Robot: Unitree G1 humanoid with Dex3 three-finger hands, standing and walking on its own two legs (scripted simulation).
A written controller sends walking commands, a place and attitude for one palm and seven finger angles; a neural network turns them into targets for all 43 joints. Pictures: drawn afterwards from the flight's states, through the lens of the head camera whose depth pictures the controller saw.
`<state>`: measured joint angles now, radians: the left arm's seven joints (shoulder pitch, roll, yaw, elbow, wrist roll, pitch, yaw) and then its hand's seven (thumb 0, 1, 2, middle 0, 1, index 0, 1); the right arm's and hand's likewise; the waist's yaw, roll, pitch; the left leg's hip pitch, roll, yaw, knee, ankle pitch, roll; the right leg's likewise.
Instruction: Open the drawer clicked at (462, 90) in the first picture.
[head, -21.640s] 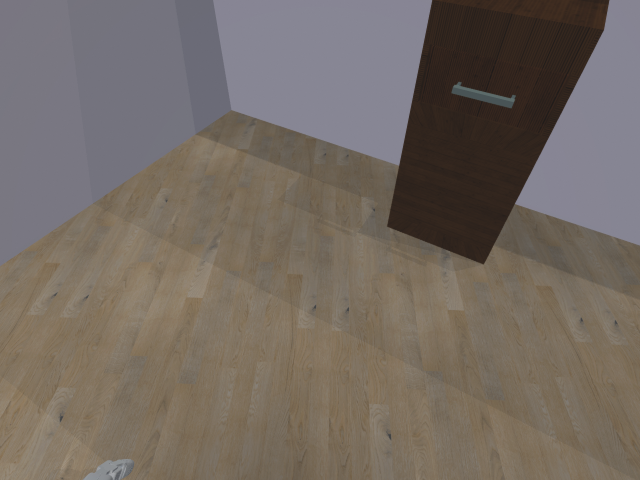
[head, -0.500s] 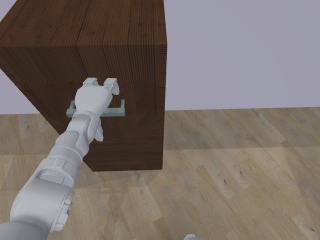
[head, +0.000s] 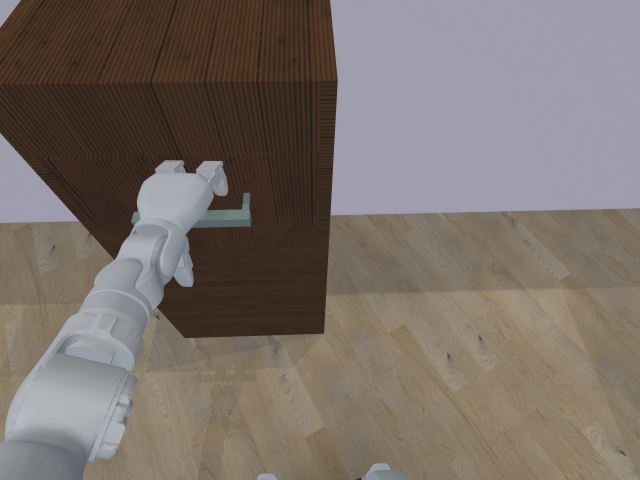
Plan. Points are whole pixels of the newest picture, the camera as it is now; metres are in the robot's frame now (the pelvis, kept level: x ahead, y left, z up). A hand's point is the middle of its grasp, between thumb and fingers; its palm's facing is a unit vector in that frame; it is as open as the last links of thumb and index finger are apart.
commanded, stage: move the hooked fingers above the handle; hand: left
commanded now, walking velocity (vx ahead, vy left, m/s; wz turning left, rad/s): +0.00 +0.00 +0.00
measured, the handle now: (194, 209) +0.51 +0.19 -0.04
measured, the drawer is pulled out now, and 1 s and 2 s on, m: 0.00 0.00 0.00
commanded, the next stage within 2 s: lower the fingers behind the handle in 0.82 s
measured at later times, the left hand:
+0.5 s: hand (162, 227) +0.44 +0.21 +0.03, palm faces -0.15 -0.01 -0.99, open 13.7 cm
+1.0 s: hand (173, 220) +0.45 +0.20 +0.02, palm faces -0.18 -0.01 -0.98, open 13.7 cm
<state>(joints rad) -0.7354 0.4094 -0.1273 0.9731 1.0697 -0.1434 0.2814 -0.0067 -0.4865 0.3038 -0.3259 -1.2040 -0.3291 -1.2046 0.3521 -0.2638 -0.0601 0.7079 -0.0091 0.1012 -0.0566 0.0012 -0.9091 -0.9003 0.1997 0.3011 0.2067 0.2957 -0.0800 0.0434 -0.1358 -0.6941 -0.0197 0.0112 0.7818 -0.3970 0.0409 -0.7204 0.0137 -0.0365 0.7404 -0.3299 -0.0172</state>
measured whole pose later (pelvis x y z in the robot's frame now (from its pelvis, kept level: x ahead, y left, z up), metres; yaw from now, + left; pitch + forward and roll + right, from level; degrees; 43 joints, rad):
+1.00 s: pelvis +0.00 -0.01 +0.01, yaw -1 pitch +15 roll +0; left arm -0.75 0.42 -0.09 1.06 1.04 0.04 0.23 0.00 -0.49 0.30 -0.34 -1.22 -0.33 -1.23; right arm 0.30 -0.23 -0.01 0.67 0.02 0.15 -0.06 0.00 -0.91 -0.90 0.20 0.30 0.21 0.30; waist -0.09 0.06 -0.12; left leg -0.61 -0.01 0.04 0.71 -0.37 0.04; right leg -0.66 0.02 -0.01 0.70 -0.30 -0.02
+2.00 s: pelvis +0.00 +0.00 -0.03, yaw -1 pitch +24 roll -2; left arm -0.74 0.37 -0.06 1.07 1.12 0.01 0.48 -0.01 -0.49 0.30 -0.32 -1.20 -0.32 -1.20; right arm 0.29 -0.24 -0.06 0.74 -0.04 0.11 0.01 0.00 -0.91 -0.90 0.20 0.30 0.21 0.30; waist -0.10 0.06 -0.18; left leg -0.92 -0.01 0.02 0.99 -0.48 0.04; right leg -0.94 0.03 -0.03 0.93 -0.40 -0.01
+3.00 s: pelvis -0.01 -0.01 -0.04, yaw -1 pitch +24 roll -1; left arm -0.74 0.41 -0.04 1.08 1.12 -0.02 0.47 -0.01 0.11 0.56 -0.35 -1.26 -0.36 -1.26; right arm 0.30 -0.25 -0.05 0.73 -0.03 0.08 -0.01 0.00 -0.91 -0.90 0.20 0.30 0.21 0.30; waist -0.10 0.06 -0.18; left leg -0.96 0.00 0.02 1.02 -0.48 0.03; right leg -1.00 0.03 -0.04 0.97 -0.40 -0.03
